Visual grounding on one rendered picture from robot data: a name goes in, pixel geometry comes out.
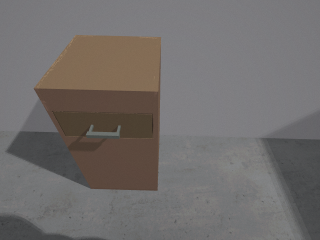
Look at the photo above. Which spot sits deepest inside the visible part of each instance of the handle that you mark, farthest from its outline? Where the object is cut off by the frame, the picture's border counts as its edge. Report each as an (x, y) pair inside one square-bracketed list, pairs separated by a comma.
[(103, 135)]

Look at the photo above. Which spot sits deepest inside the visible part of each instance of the drawer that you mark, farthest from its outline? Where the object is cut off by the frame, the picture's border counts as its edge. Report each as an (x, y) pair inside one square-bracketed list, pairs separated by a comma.
[(133, 125)]

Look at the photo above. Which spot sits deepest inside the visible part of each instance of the cabinet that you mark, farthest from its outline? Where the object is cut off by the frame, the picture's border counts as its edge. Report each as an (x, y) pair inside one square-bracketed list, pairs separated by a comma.
[(110, 74)]

